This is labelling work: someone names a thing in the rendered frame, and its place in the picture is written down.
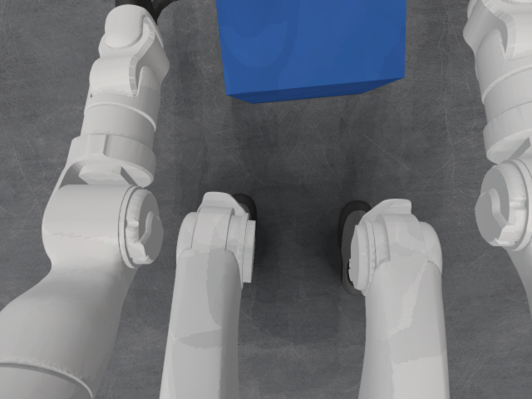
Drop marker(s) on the left robot thigh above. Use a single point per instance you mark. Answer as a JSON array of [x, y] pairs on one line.
[[201, 355]]

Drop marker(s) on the carton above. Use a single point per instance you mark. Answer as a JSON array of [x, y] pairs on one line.
[[283, 50]]

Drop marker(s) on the robot thigh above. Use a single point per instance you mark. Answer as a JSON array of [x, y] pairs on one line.
[[201, 355], [405, 350]]

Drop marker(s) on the right robot thigh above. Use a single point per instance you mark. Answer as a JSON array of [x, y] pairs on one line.
[[405, 350]]

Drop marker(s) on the left robot upper arm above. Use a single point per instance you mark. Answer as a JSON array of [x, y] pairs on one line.
[[56, 339]]

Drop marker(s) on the left robot hand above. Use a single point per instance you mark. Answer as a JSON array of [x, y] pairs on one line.
[[154, 8]]

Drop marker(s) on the robot left forearm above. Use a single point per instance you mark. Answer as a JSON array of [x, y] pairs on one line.
[[120, 116]]

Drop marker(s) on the right robot upper arm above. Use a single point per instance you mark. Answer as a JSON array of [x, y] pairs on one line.
[[503, 214]]

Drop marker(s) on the robot right forearm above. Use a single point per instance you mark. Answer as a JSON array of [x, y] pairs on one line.
[[500, 34]]

